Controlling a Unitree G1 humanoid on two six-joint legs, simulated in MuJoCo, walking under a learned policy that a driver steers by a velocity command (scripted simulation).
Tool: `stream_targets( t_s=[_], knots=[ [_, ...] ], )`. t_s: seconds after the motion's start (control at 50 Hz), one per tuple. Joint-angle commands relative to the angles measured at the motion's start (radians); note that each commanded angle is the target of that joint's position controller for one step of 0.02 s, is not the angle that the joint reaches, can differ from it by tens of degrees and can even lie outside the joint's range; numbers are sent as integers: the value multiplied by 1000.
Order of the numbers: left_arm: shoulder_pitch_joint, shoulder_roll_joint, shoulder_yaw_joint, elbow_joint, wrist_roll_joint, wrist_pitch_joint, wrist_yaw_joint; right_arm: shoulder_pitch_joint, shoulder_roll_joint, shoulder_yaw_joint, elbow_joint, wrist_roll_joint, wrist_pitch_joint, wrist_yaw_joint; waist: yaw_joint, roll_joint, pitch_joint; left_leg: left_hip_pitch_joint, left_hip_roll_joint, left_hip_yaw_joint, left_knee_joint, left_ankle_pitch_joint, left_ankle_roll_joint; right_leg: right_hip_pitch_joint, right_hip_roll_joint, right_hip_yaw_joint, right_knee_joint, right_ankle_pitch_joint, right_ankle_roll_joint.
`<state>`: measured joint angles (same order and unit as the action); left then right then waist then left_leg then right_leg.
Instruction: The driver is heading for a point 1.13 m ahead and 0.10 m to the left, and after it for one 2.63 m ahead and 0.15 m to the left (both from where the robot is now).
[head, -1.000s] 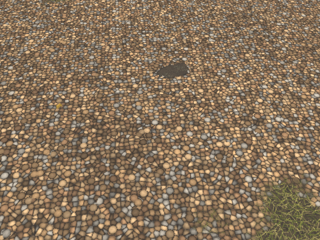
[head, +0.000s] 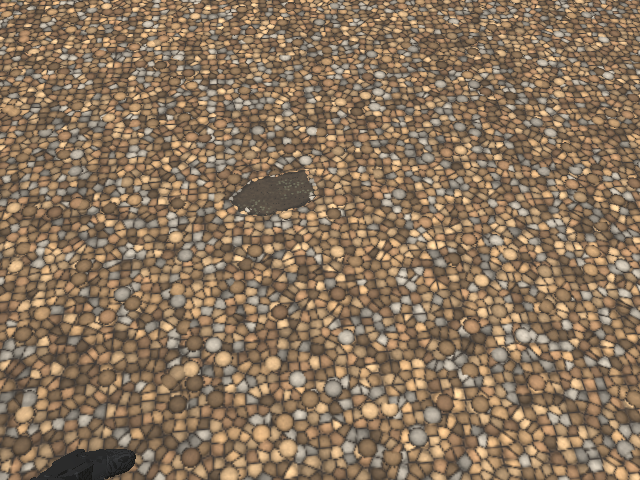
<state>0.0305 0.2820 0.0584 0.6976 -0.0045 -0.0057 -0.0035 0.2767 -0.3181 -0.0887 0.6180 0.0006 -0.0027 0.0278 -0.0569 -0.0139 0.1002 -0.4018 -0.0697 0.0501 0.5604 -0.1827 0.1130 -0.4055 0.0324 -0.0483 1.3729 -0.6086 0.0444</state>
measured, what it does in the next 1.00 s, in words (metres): walks ahead: right foot, then left foot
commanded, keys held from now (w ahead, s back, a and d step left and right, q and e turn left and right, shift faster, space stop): q+shift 0.08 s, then w+q+shift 0.36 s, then w+e+shift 0.56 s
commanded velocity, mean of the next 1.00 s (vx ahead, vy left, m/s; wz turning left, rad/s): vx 0.70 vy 0.00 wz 0.28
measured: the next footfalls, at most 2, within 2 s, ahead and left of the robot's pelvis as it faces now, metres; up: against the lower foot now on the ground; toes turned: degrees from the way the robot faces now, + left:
right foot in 0.34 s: +0.21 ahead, -0.17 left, +0.00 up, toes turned +29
left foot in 0.80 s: +0.40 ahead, +0.28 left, +0.00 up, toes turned +22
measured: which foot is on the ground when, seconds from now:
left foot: down 0.00-0.34, up 0.36-0.78, down 0.80-1.00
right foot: up 0.00-0.32, down 0.34-0.82, up 0.84-1.00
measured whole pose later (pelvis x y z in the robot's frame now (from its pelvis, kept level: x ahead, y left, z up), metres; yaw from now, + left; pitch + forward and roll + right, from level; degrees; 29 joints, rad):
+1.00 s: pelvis +0.45 +0.14 +0.01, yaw +14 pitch +1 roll +4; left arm 0.27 0.34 0.06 0.74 -0.06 -0.03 0.00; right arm 0.33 -0.29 -0.08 0.73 0.00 -0.09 0.01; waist -0.02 -0.05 0.02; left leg -0.12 0.03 0.13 0.42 -0.31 -0.05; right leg -0.67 -0.12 0.01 1.32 -0.30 -0.04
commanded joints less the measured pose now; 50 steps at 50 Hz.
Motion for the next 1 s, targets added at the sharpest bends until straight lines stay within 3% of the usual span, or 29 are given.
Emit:
stream_targets(
  t_s=[0.02,0.08,0.12,0.16,0.2,0.26,0.3,0.34,0.36,0.38,0.4,0.42,0.44,0.48,0.54,0.58,0.62,0.66,0.72,0.76,0.78,0.8,0.82,0.84,0.86,0.9,0.92,0.96,1.0],
  knots=[
    [-46,134,27,-125,14,-27,14,-41,-161,-43,-108,33,-14,-24,68,-45,-242,410,358,-550,-233,444,239,-354,-24,197,40,85,4],
    [-7,85,21,-90,19,-7,12,-86,-159,-42,-138,10,14,-57,89,3,-220,240,244,-432,-207,553,174,-203,-2,156,-150,166,30],
    [26,82,22,-73,7,-15,4,-40,-170,-47,-126,21,17,-74,78,32,-288,259,188,-436,-215,181,154,-177,2,172,-295,283,50],
    [-25,64,14,-86,-6,-20,-4,-43,-176,-45,-136,29,23,-84,46,113,-222,187,157,-489,-285,-300,130,-162,11,162,-505,332,59],
    [-51,69,20,-94,-12,-38,-8,-45,-188,-46,-137,18,25,-82,29,188,-188,142,146,-521,-291,-386,112,-98,34,155,-638,316,57],
    [-20,100,40,-83,-20,-71,-13,-54,-176,-37,-141,23,23,-68,28,232,-178,84,138,-551,-249,-423,87,35,47,144,-744,319,47],
    [43,110,55,-69,-32,-89,-16,-103,-144,-20,-159,27,23,-62,75,234,-146,-6,127,-573,-196,-465,66,168,33,132,-836,371,30],
    [260,152,85,-6,-36,-104,-13,-152,-64,9,-185,20,13,-58,181,147,-160,-232,57,-480,52,-521,-13,468,-81,194,-945,354,-18],
    [385,198,88,5,-5,-108,-14,-130,44,41,-191,8,5,-55,192,-40,-219,-347,-53,-308,434,-492,-60,579,-296,467,-1005,89,-83],
    [317,278,95,-16,37,-115,-26,-103,14,37,-273,53,-16,-45,99,-244,-109,-614,10,-307,573,-387,-61,511,-450,904,-1191,-304,-192],
    [239,249,94,-39,18,-118,-22,-144,-60,25,-258,60,-20,-45,104,-220,-18,-689,103,-268,661,-293,-75,459,-472,902,-1214,-364,-230],
    [229,192,77,-34,-1,-111,-10,-152,-114,7,-237,42,-13,-43,107,-144,12,-722,124,-237,725,-202,-84,436,-429,723,-1176,-250,-196],
    [235,168,65,-37,-6,-102,-2,-126,-115,4,-213,19,-8,-40,100,-83,-14,-672,145,-211,776,-146,-89,396,-366,582,-1160,-146,-158],
    [294,138,41,-1,12,-105,0,-104,-65,18,-190,17,-20,-39,95,-65,-4,-571,137,-218,780,-40,-90,280,-281,449,-1188,-38,-158],
    [376,104,17,50,22,-108,1,-145,-15,40,-188,37,-44,-36,96,-67,40,-593,106,-235,708,60,-97,260,-249,367,-1218,76,-212],
    [394,106,5,70,6,-100,4,-200,-17,45,-196,18,-61,-28,90,-68,45,-595,149,-146,588,144,-121,285,-248,344,-1246,188,-240],
    [446,105,-3,89,-8,-95,7,-304,3,57,-215,9,-82,-13,140,-68,50,-518,157,-86,429,207,-148,290,-239,301,-1258,321,-241],
    [505,111,-8,113,-19,-87,13,-394,33,69,-235,21,-104,10,187,-79,57,-419,130,-54,263,213,-162,307,-243,277,-1265,417,-240],
    [512,143,-8,132,-34,-68,22,-415,19,59,-233,36,-128,36,168,-143,49,-202,73,-39,49,142,-155,324,-255,258,-1235,528,-227],
    [522,170,-5,156,-27,-64,22,-325,-51,26,-216,44,-132,30,90,-203,-30,11,31,-33,-11,44,-120,364,-271,248,-1095,918,-205],
    [503,180,-5,160,-13,-62,21,-158,-102,-2,-179,52,-128,17,-21,-214,-136,239,13,-17,-29,13,-85,324,-241,205,-888,1121,-179],
    [445,177,-6,126,6,-71,17,86,-146,-24,-126,51,-115,-5,-156,-207,-282,607,122,-103,36,4,-50,88,-207,200,-603,1031,-143],
    [532,7,-45,70,22,-97,10,259,-257,-49,-83,13,-101,-18,-121,111,-556,1049,430,-523,38,-258,48,-258,-85,167,-190,409,-103],
    [522,12,-49,44,-52,-123,7,305,-219,-38,-63,-4,-101,-7,-125,343,-702,1030,527,-903,-225,-628,117,-352,-49,257,-15,130,-105],
    [388,86,-17,20,-96,-119,15,238,-142,-20,-36,0,-101,-14,-122,294,-434,880,484,-793,-289,-611,77,-490,-96,209,73,189,-106],
    [279,66,-17,-1,-58,-95,17,129,-53,5,4,-4,-99,-20,-63,136,-175,568,426,-486,-291,-302,55,-482,-175,152,47,297,-104],
    [288,43,-11,0,-46,-73,10,67,-8,15,16,-19,-103,-19,-7,153,-110,431,386,-372,-320,-201,45,-412,-202,162,9,329,-98],
    [296,-21,-20,-13,-58,-23,-3,-41,37,20,39,-8,-105,-18,66,177,-21,276,380,-204,-380,-77,21,-370,-238,162,-19,291,-84],
    [269,-18,-19,-41,-42,2,-6,-106,14,12,47,-1,-113,-21,107,136,39,201,375,-74,-425,51,9,-391,-246,154,-54,346,-68]
  ],
)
